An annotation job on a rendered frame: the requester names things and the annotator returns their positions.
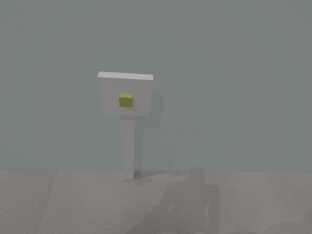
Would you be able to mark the panel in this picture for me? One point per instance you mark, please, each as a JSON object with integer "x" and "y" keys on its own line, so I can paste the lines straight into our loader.
{"x": 111, "y": 85}

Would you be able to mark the button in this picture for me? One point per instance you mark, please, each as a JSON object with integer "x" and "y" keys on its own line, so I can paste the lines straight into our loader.
{"x": 126, "y": 100}

